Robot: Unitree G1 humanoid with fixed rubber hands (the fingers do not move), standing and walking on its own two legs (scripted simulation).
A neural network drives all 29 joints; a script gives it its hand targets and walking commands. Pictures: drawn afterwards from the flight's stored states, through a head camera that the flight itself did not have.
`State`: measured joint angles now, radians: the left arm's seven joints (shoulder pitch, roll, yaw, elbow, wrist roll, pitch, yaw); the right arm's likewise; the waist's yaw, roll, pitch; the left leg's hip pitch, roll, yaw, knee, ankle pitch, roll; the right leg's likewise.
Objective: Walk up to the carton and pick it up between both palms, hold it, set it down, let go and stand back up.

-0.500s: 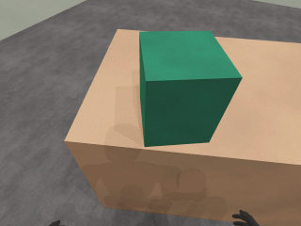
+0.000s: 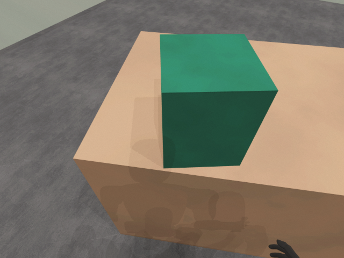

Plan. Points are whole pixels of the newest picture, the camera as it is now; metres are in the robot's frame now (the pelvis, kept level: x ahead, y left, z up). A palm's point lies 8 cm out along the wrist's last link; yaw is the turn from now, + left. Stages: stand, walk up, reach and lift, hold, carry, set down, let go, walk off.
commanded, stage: walk up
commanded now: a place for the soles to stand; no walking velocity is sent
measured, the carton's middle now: (202, 103) +0.45 -0.06 +0.12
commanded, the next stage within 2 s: reach and lift in 0.38 s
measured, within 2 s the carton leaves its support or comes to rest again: neither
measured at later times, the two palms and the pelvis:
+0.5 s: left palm out of the picture +0.12 +0.28 -0.10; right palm out of the picture +0.13 -0.26 -0.10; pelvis -0.01 +0.00 +0.00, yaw -5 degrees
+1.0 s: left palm (80, 227) +0.21 +0.22 -0.04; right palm (305, 238) +0.18 -0.28 -0.03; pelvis +0.03 +0.00 +0.03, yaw -10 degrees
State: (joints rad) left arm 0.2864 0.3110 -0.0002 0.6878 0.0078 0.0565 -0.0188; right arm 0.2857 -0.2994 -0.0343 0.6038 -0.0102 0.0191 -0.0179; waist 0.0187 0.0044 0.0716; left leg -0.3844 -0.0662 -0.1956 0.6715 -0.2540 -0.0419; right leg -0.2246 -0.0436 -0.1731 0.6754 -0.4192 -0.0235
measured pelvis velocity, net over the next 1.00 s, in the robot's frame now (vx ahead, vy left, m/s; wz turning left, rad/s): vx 0.03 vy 0.00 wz -0.17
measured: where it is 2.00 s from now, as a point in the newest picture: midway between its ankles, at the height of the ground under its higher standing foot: outside the picture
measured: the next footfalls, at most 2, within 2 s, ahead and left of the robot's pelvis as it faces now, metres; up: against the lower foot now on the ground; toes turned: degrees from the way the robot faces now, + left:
none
